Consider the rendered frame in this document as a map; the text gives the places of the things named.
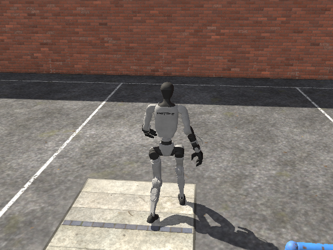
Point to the left robot foot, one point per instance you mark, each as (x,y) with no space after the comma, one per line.
(151,219)

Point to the robot foot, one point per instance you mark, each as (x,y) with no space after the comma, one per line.
(151,219)
(182,201)

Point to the left robot upper arm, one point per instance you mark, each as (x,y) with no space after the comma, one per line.
(148,115)

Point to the robot right forearm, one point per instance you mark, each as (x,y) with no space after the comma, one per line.
(193,141)

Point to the robot right hand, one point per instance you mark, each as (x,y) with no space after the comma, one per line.
(200,157)

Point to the right robot foot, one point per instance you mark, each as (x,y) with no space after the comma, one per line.
(182,201)

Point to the robot left hand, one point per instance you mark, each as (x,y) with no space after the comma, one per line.
(152,132)

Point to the robot left forearm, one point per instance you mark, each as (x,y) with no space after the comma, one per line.
(146,132)

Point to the right robot upper arm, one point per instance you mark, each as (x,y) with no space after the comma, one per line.
(185,119)

